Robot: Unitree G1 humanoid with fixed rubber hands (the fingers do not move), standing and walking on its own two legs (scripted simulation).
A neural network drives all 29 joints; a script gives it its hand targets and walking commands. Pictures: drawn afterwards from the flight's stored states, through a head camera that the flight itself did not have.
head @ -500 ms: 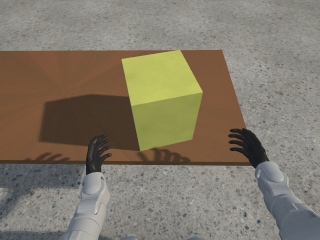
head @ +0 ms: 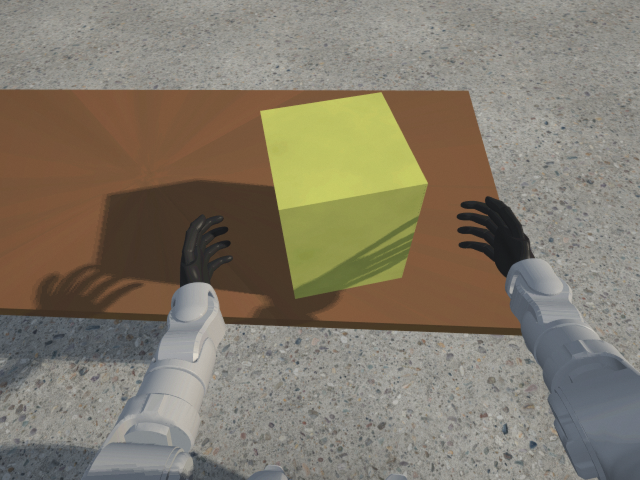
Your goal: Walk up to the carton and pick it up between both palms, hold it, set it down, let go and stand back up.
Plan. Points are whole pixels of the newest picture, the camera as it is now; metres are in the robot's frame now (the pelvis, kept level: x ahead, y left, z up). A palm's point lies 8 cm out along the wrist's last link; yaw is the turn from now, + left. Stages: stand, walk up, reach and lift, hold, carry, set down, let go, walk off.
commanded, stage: reach and lift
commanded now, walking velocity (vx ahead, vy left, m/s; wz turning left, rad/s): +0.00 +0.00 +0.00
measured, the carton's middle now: (336, 200) +0.55 +0.05 -0.04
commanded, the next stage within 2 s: none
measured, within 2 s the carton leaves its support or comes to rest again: neither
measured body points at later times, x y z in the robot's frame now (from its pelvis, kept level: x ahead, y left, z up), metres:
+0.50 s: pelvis +0.01 +0.00 +0.01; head +0.11 -0.01 +0.45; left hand +0.41 +0.24 +0.05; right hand +0.50 -0.16 +0.05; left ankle +0.01 +0.15 -0.70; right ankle +0.03 -0.08 -0.70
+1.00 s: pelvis +0.02 +0.00 +0.02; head +0.16 -0.02 +0.44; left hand +0.47 +0.23 +0.08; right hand +0.57 -0.14 +0.09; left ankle +0.01 +0.15 -0.70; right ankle +0.03 -0.08 -0.70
